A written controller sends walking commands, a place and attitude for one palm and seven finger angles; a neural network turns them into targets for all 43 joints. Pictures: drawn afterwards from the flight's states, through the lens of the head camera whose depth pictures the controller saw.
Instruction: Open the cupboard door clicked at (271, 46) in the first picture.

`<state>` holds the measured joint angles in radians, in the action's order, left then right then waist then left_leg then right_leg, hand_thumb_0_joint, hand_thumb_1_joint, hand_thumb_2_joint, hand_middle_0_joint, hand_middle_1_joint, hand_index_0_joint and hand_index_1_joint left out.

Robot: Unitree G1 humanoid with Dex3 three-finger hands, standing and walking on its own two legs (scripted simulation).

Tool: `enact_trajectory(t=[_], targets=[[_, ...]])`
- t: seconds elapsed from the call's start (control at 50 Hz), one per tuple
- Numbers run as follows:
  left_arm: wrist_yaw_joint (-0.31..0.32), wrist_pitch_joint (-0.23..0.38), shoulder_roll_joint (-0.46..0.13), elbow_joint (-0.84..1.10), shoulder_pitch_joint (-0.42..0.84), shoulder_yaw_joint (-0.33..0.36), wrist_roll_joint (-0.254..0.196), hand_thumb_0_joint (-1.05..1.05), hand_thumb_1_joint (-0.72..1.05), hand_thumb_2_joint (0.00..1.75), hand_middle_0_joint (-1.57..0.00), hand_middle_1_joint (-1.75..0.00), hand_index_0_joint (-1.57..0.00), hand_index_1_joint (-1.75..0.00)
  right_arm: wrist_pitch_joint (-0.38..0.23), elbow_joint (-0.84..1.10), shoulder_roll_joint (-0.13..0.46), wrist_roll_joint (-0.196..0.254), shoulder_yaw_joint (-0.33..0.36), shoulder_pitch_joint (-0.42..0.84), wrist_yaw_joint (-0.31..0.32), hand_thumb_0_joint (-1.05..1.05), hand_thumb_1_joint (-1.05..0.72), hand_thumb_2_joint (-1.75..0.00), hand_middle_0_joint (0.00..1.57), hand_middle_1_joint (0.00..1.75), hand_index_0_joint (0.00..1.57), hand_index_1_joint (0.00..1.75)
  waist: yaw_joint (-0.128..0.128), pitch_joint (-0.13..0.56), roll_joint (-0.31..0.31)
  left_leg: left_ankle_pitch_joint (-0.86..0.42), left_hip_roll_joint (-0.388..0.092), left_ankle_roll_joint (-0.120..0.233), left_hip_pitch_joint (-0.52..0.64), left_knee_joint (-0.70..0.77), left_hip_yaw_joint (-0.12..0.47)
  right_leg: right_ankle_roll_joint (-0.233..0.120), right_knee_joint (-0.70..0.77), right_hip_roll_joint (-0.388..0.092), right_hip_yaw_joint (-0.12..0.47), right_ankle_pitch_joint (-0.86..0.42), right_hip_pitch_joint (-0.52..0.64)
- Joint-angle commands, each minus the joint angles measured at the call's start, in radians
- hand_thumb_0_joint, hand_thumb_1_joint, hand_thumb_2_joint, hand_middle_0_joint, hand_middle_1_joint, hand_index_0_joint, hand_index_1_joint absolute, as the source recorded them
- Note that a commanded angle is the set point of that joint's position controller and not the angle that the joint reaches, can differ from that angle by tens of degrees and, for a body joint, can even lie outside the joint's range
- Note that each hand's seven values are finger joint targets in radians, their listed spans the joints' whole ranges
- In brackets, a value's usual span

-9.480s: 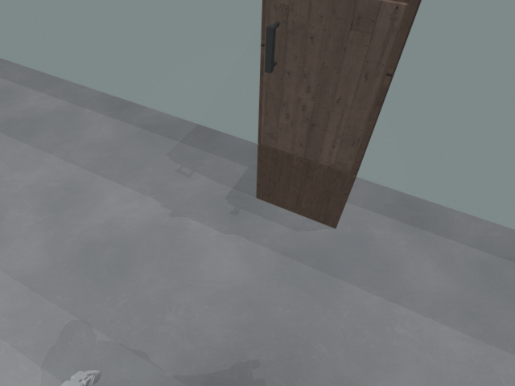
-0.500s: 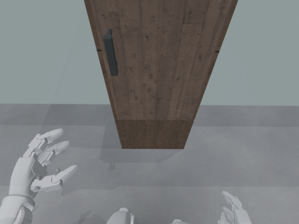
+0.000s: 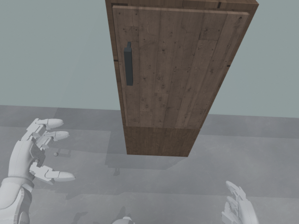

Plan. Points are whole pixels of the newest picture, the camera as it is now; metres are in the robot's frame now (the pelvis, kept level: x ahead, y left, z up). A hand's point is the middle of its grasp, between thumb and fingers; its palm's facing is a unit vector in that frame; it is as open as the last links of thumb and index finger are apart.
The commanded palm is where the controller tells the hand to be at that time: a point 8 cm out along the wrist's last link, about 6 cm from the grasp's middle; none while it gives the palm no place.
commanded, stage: raise the hand with hooked fingers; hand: left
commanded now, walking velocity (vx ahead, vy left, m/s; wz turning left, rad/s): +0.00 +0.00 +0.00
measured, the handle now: (129, 64) +0.60 +0.12 +0.09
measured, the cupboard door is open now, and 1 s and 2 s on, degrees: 0 0 0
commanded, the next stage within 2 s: move the hooked fingers beside the handle in 0.86 s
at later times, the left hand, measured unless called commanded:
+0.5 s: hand (41, 130) +0.30 +0.28 +0.11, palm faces +0.06 -1.00 -0.03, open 14.0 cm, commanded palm +0.26 +0.32 +0.11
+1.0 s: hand (49, 133) +0.29 +0.26 +0.10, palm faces +0.08 -1.00 -0.02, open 14.0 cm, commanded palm +0.27 +0.31 +0.10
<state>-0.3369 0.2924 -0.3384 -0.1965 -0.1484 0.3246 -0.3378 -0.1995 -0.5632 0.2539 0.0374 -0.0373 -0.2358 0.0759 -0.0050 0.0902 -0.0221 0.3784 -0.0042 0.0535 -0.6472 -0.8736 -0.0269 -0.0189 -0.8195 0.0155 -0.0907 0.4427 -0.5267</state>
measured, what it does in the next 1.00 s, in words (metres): stands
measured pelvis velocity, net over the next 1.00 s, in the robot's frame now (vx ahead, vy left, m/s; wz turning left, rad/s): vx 0.00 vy -0.01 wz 0.00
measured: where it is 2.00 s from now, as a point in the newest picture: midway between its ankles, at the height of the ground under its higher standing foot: outside the picture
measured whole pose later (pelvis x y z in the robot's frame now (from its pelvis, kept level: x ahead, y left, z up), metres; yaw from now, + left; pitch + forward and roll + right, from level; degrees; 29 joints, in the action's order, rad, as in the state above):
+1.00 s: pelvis +0.00 -0.01 +0.01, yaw +0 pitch +6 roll -2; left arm -0.43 0.20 -0.41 -0.41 0.07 0.41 -0.35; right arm -0.16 -0.58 0.27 0.05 -0.05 -0.27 0.09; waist -0.01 0.07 -0.03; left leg 0.32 -0.01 0.04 -0.54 -0.76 -0.03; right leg -0.03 -0.71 0.03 -0.09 0.39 -0.42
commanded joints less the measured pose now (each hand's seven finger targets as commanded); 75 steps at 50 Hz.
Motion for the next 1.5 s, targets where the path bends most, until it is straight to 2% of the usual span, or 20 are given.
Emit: enact_trajectory(t=[0.0, 0.12, 0.26, 0.34, 0.4, 0.5, 0.62, 0.66, 0.72, 0.78, 0.8, 0.94, 1.06, 1.12, 1.16, 1.3, 1.36, 1.4, 1.44, 1.48], targets=[[-0.025, 0.017, -0.221, 0.156, 0.207, 0.111, -0.027, 0.00, -0.50, 0.30, -0.30, -1.20, -0.30, -1.20, -0.039, 0.129, 0.159, 0.009, 0.055, 0.016, 0.017, 0.00, -0.90, -0.90, 0.20, 0.30, 0.20, 0.30, -0.001, 0.179, -0.062, -0.223, -0.014, -0.035, 0.270, 0.179, 0.099, -0.012, 0.124, 0.030, 0.017, -0.222, -0.007], [-0.052, -0.002, -0.260, 0.152, 0.318, 0.126, -0.020, 0.00, -0.50, 0.30, -0.30, -1.20, -0.30, -1.20, -0.035, 0.126, 0.157, 0.011, 0.050, 0.021, 0.020, 0.00, -0.90, -0.90, 0.20, 0.30, 0.20, 0.30, -0.002, 0.211, -0.102, -0.271, -0.017, -0.043, 0.346, 0.204, 0.109, -0.016, 0.147, 0.029, 0.015, -0.242, 0.008], [-0.084, -0.048, -0.303, 0.044, 0.416, 0.150, -0.024, 0.00, -0.50, 0.30, -0.30, -1.20, -0.30, -1.20, -0.029, 0.117, 0.165, 0.017, 0.045, 0.019, 0.033, 0.00, -0.90, -0.90, 0.20, 0.30, 0.20, 0.30, 0.004, 0.166, -0.073, -0.191, -0.014, -0.037, 0.338, 0.245, 0.114, -0.015, 0.191, 0.027, 0.017, -0.194, 0.016], [-0.091, -0.050, -0.359, 0.044, 0.462, 0.186, -0.019, 0.00, -0.50, 0.30, -0.30, -1.20, -0.30, -1.20, -0.032, 0.118, 0.167, 0.015, 0.044, 0.008, 0.032, 0.00, -0.90, -0.90, 0.20, 0.30, 0.20, 0.30, -0.006, 0.206, -0.114, -0.225, -0.014, -0.040, 0.387, 0.258, 0.120, -0.018, 0.203, 0.029, 0.021, -0.210, 0.039], [-0.106, -0.060, -0.307, -0.017, 0.397, 0.159, -0.033, 0.00, -0.50, 0.30, -0.30, -1.20, -0.30, -1.20, -0.033, 0.119, 0.169, 0.016, 0.047, -0.002, 0.026, 0.00, -0.90, -0.90, 0.20, 0.30, 0.20, 0.30, -0.011, 0.175, -0.052, -0.246, -0.010, -0.036, 0.361, 0.256, 0.112, -0.019, 0.211, 0.033, 0.017, -0.237, 0.057], [-0.102, -0.057, -0.337, 0.015, 0.420, 0.178, -0.031, 0.00, -0.50, 0.30, -0.30, -1.20, -0.30, -1.20, -0.030, 0.126, 0.175, 0.014, 0.054, -0.005, 0.017, 0.00, -0.90, -0.90, 0.20, 0.30, 0.20, 0.30, -0.017, 0.182, -0.068, -0.255, -0.003, -0.032, 0.348, 0.248, 0.098, -0.020, 0.208, 0.030, 0.026, -0.255, 0.069], [-0.080, -0.021, -0.342, 0.043, 0.444, 0.188, -0.024, 0.00, -0.50, 0.30, -0.30, -1.20, -0.30, -1.20, -0.027, 0.122, 0.168, 0.011, 0.054, -0.004, 0.015, 0.00, -0.90, -0.90, 0.20, 0.30, 0.20, 0.30, -0.003, 0.188, -0.075, -0.239, -0.004, -0.027, 0.350, 0.241, 0.088, -0.014, 0.207, 0.032, 0.034, -0.248, 0.059], [-0.078, -0.013, -0.338, 0.045, 0.435, 0.183, -0.019, 0.00, -0.50, 0.30, -0.30, -1.20, -0.30, -1.20, -0.027, 0.118, 0.166, 0.013, 0.055, -0.003, 0.016, 0.00, -0.90, -0.90, 0.20, 0.30, 0.20, 0.30, -0.004, 0.200, -0.109, -0.248, -0.003, -0.027, 0.360, 0.238, 0.083, -0.013, 0.206, 0.029, 0.038, -0.255, 0.061], [-0.085, -0.014, -0.338, 0.046, 0.440, 0.180, -0.025, 0.00, -0.50, 0.30, -0.30, -1.20, -0.30, -1.20, -0.025, 0.116, 0.167, 0.013, 0.054, 0.001, 0.019, 0.00, -0.90, -0.90, 0.20, 0.30, 0.20, 0.30, 0.002, 0.200, -0.074, -0.250, -0.002, -0.023, 0.355, 0.233, 0.082, -0.011, 0.209, 0.029, 0.040, -0.270, 0.073], [-0.089, -0.015, -0.327, 0.036, 0.433, 0.173, -0.026, 0.00, -0.50, 0.30, -0.30, -1.20, -0.30, -1.20, -0.025, 0.113, 0.164, 0.017, 0.053, 0.004, 0.021, 0.00, -0.90, -0.90, 0.20, 0.30, 0.20, 0.30, 0.002, 0.194, -0.093, -0.252, -0.001, -0.023, 0.355, 0.231, 0.075, -0.008, 0.211, 0.027, 0.043, -0.277, 0.067], [-0.092, -0.022, -0.336, 0.020, 0.435, 0.179, -0.029, 0.00, -0.50, 0.30, -0.30, -1.20, -0.30, -1.20, -0.022, 0.113, 0.167, 0.014, 0.052, -0.002, 0.021, 0.00, -0.90, -0.90, 0.20, 0.30, 0.20, 0.30, 0.001, 0.184, -0.067, -0.250, 0.000, -0.021, 0.344, 0.227, 0.075, -0.010, 0.210, 0.030, 0.044, -0.281, 0.074], [-0.102, -0.033, -0.321, -0.009, 0.441, 0.167, -0.034, 0.00, -0.50, 0.30, -0.30, -1.20, -0.30, -1.20, -0.015, 0.121, 0.164, 0.019, 0.051, 0.012, 0.020, 0.00, -0.90, -0.90, 0.20, 0.30, 0.20, 0.30, 0.002, 0.174, -0.038, -0.223, 0.006, -0.016, 0.309, 0.217, 0.061, -0.002, 0.218, 0.022, 0.061, -0.280, 0.078], [-0.089, -0.014, -0.327, -0.075, 0.637, 0.135, -0.012, 0.00, -0.50, 0.30, -0.30, -1.20, -0.30, -1.20, -0.006, 0.092, 0.164, 0.021, 0.046, 0.001, 0.030, 0.00, -0.90, -0.90, 0.20, 0.30, 0.20, 0.30, 0.036, 0.166, -0.055, -0.177, 0.005, -0.014, 0.300, 0.202, 0.063, 0.001, 0.219, 0.018, 0.076, -0.232, 0.037], [-0.087, -0.005, -0.369, -0.110, 0.669, 0.157, -0.001, 0.00, -0.50, 0.30, -0.30, -1.20, -0.30, -1.20, 0.001, 0.086, 0.168, 0.019, 0.048, -0.008, 0.029, 0.00, -0.90, -0.90, 0.20, 0.30, 0.20, 0.30, 0.025, 0.220, -0.042, -0.192, 0.006, -0.012, 0.290, 0.190, 0.058, 0.003, 0.211, 0.012, 0.094, -0.252, 0.079], [-0.085, 0.000, -0.338, -0.119, 0.689, 0.125, 0.009, 0.00, -0.50, 0.30, -0.30, -1.20, -0.30, -1.20, 0.005, 0.086, 0.162, 0.020, 0.048, -0.008, 0.025, 0.00, -0.90, -0.90, 0.20, 0.30, 0.20, 0.30, 0.025, 0.227, -0.095, -0.209, 0.006, -0.013, 0.313, 0.191, 0.058, -0.001, 0.205, 0.013, 0.085, -0.268, 0.061], [-0.064, -0.012, -0.406, -0.271, 0.763, 0.177, 0.018, 0.00, -0.50, 0.30, -0.30, -1.20, -0.30, -1.20, 0.040, 0.081, 0.173, 0.019, 0.048, -0.038, 0.021, 0.00, -0.90, -0.90, 0.20, 0.30, 0.20, 0.30, 0.017, 0.209, -0.022, -0.195, 0.006, -0.012, 0.232, 0.180, 0.048, 0.004, 0.198, 0.011, 0.100, -0.271, 0.085], [-0.060, 0.008, -0.399, -0.274, 0.808, 0.164, 0.033, 0.00, -0.50, 0.30, -0.30, -1.20, -0.30, -1.20, 0.051, 0.083, 0.171, 0.018, 0.054, -0.055, 0.016, 0.00, -0.90, -0.90, 0.20, 0.30, 0.20, 0.30, 0.022, 0.254, -0.056, -0.233, 0.005, -0.010, 0.252, 0.170, 0.043, 0.005, 0.182, 0.013, 0.098, -0.318, 0.082], [-0.060, 0.023, -0.398, -0.273, 0.807, 0.166, 0.031, 0.00, -0.50, 0.30, -0.30, -1.20, -0.30, -1.20, 0.057, 0.084, 0.174, 0.016, 0.058, -0.070, 0.011, 0.00, -0.90, -0.90, 0.20, 0.30, 0.20, 0.30, 0.020, 0.282, -0.033, -0.264, 0.003, -0.008, 0.262, 0.163, 0.045, 0.003, 0.170, 0.018, 0.094, -0.355, 0.098], [-0.060, 0.032, -0.366, -0.264, 0.816, 0.139, 0.034, 0.00, -0.50, 0.30, -0.30, -1.20, -0.30, -1.20, 0.063, 0.083, 0.170, 0.018, 0.062, -0.076, 0.007, 0.00, -0.90, -0.90, 0.20, 0.30, 0.20, 0.30, 0.027, 0.294, -0.080, -0.278, 0.002, -0.010, 0.285, 0.161, 0.041, 0.003, 0.166, 0.021, 0.089, -0.366, 0.070], [-0.048, 0.028, -0.365, -0.305, 0.842, 0.138, 0.039, 0.00, -0.50, 0.30, -0.30, -1.20, -0.30, -1.20, 0.072, 0.070, 0.175, 0.018, 0.064, -0.090, 0.007, 0.00, -0.90, -0.90, 0.20, 0.30, 0.20, 0.30, 0.040, 0.271, -0.042, -0.267, -0.002, -0.009, 0.279, 0.164, 0.049, 0.004, 0.167, 0.026, 0.078, -0.343, 0.039]])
